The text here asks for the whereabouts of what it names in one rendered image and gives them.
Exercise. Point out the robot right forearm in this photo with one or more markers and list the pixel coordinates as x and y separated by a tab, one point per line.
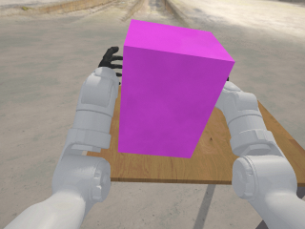
249	135

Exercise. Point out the robot left forearm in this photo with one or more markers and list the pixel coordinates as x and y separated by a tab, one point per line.
93	117

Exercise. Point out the robot right upper arm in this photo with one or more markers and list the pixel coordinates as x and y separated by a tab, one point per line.
268	183

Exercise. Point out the robot left hand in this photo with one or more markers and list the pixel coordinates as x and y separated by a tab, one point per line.
109	57

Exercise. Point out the table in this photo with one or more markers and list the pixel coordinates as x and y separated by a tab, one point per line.
212	160

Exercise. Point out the robot left upper arm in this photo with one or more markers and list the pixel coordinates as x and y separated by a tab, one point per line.
79	182

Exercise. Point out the carton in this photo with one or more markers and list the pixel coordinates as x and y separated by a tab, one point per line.
171	80

